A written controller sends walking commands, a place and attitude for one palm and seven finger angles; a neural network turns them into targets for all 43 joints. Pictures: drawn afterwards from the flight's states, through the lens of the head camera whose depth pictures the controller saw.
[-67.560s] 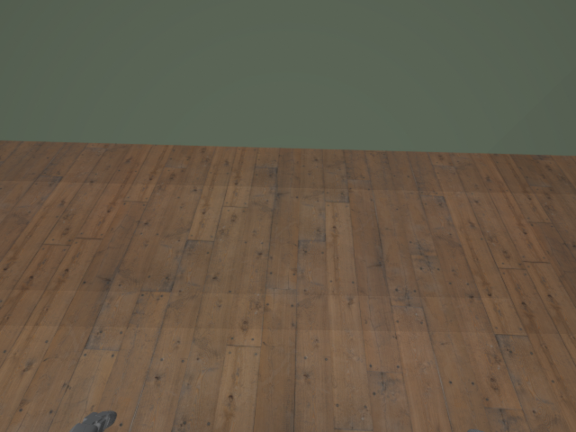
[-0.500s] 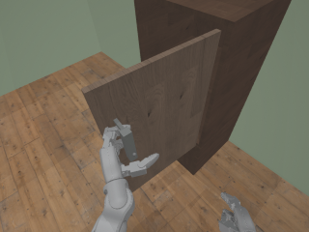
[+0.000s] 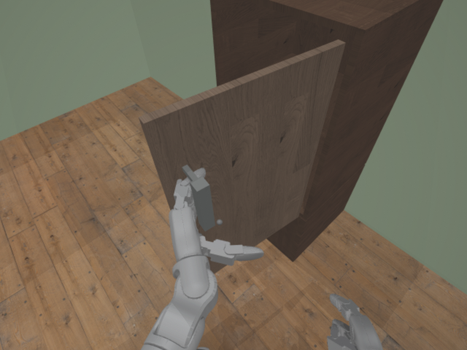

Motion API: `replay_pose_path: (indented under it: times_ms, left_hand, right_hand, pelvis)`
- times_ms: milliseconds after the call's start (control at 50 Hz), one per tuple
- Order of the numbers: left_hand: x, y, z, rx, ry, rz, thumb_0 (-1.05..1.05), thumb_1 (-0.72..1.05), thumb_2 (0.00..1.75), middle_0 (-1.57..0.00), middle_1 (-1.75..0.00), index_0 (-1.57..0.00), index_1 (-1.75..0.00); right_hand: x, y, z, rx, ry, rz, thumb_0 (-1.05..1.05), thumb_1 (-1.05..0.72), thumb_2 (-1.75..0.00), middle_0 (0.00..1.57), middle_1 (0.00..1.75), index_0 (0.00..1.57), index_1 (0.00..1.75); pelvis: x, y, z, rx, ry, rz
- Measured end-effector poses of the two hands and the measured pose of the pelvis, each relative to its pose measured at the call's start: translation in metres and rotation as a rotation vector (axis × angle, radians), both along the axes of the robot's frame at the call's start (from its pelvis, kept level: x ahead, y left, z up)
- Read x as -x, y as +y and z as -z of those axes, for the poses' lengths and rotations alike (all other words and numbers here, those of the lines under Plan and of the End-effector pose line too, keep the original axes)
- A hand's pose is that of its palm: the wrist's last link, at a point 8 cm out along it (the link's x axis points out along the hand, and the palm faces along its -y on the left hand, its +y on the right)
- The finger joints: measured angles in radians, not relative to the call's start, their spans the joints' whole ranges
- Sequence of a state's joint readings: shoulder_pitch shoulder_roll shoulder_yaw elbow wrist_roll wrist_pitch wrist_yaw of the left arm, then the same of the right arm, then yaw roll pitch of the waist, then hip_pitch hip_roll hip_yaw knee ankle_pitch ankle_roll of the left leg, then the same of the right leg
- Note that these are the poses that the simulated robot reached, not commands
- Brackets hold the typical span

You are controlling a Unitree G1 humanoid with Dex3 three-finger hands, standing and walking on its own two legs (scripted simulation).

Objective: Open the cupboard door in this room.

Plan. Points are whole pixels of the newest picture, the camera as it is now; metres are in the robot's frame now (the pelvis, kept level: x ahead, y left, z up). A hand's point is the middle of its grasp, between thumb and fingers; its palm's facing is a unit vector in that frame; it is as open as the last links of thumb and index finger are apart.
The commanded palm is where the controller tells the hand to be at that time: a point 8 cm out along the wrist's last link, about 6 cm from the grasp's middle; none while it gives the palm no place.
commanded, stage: slide the hand sideways off the handle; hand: left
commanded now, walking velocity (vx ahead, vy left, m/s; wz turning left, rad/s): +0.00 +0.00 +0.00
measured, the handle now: (197, 197) +0.36 +0.09 +0.07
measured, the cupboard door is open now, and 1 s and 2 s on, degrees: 82 88 88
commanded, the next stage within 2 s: draw the hand back to the body in 1.18 s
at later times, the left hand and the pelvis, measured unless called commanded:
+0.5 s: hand (217, 254) +0.25 +0.04 +0.07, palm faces -0.10 -0.99 +0.01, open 16.2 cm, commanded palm +0.23 +0.11 +0.07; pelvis +0.01 +0.01 +0.00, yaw -2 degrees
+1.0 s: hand (176, 282) +0.21 +0.10 +0.07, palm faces -0.01 -1.00 -0.04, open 16.2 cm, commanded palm +0.18 +0.16 +0.07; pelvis +0.02 -0.01 -0.01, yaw +0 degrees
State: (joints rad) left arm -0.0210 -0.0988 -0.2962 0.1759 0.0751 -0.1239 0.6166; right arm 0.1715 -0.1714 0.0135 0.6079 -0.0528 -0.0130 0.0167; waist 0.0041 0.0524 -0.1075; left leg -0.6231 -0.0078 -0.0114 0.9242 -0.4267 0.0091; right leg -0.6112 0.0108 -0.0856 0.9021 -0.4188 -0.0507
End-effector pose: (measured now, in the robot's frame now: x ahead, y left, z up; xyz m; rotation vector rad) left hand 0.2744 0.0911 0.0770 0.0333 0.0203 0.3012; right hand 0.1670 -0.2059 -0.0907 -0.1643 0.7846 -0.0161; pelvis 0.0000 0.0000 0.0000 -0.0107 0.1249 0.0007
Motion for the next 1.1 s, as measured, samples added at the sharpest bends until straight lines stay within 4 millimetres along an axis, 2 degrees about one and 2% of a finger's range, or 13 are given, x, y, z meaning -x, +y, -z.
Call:
replay_pose_path:
  times_ms: [40,140,220,320,420,700,840,960,1100]
  left_hand:
    - [0.003,0.002,0.001,-0.016,-0.007,0.05,-0.01,-0.5,0.3,-0.33,-0.54,-0.27,-0.61]
    - [0.015,0.007,0.003,-0.053,-0.033,0.346,-0.01,-0.49,0.3,-0.24,-0.43,-0.15,-0.47]
    - [0.022,0.003,0.002,0.009,-0.024,0.47,-0.02,-0.5,0.3,-0.19,-0.36,-0.12,-0.38]
    - [0.023,-0.002,0.003,0.067,-0.009,0.447,-0.02,-0.5,0.3,-0.16,-0.33,-0.14,-0.34]
    - [0.029,0.001,0.003,0.058,-0.017,0.413,-0.02,-0.5,0.3,-0.16,-0.32,-0.17,-0.33]
    - [0.048,0.027,0.003,0.044,0.009,0.387,-0.02,-0.5,0.3,-0.2,-0.33,-0.22,-0.33]
    - [0.064,0.04,0.002,0.028,0.021,0.352,-0.02,-0.5,0.3,-0.2,-0.33,-0.22,-0.33]
    - [0.081,0.056,0.003,0.008,0.027,0.316,-0.02,-0.5,0.3,-0.18,-0.32,-0.19,-0.32]
    - [0.088,0.072,0.005,-0.001,0.013,0.321,-0.02,-0.5,0.3,-0.16,-0.31,-0.16,-0.3]
  right_hand:
    - [0.0,0.002,0.0,-0.004,-0.003,-0.009,0.01,-0.91,-0.9,0.2,0.3,0.2,0.3]
    - [0.005,0.001,-0.002,0.002,-0.017,-0.011,0.01,-0.91,-0.9,0.21,0.3,0.2,0.3]
    - [0.009,0.0,-0.005,0.004,-0.044,0.015,0.01,-0.91,-0.9,0.21,0.3,0.2,0.3]
    - [0.01,0.0,-0.013,0.006,-0.068,0.032,0.01,-0.91,-0.9,0.2,0.3,0.2,0.3]
    - [0.006,0.001,-0.018,0.001,-0.079,0.028,0.01,-0.91,-0.9,0.2,0.3,0.2,0.3]
    - [-0.018,-0.005,-0.02,-0.002,-0.1,0.021,0.01,-0.91,-0.9,0.21,0.3,0.2,0.3]
    - [-0.027,-0.013,-0.019,-0.001,-0.119,0.019,0.01,-0.91,-0.9,0.21,0.3,0.2,0.3]
    - [-0.031,-0.021,-0.015,0.011,-0.132,0.014,0.01,-0.91,-0.9,0.21,0.3,0.2,0.3]
    - [-0.028,-0.028,-0.009,0.032,-0.141,0.019,0.01,-0.91,-0.9,0.21,0.3,0.2,0.3]
  pelvis:
    - [0.001,0.001,0.0,-0.002,-0.002,-0.004]
    - [0.002,0.003,0.001,-0.001,-0.008,-0.012]
    - [0.003,0.008,-0.001,0.003,-0.022,-0.008]
    - [0.001,0.01,-0.003,-0.005,-0.023,0.01]
    - [-0.004,0.009,-0.003,-0.01,-0.015,0.025]
    - [-0.02,0.002,-0.001,-0.009,0.005,0.026]
    - [-0.026,-0.005,0.002,-0.012,0.02,0.021]
    - [-0.026,-0.01,0.006,-0.012,0.031,0.01]
    - [-0.019,-0.012,0.012,-0.005,0.045,-0.001]
